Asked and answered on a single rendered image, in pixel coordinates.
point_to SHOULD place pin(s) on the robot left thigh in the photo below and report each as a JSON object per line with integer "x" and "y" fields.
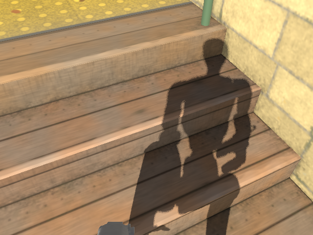
{"x": 116, "y": 228}

